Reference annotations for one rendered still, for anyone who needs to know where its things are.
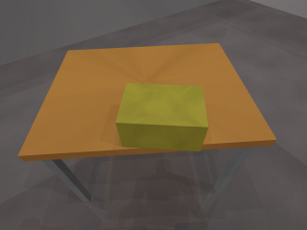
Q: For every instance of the table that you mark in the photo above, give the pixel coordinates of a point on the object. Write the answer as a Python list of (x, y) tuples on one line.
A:
[(78, 116)]

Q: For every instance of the carton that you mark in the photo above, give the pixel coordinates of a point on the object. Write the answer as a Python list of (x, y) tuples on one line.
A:
[(162, 117)]

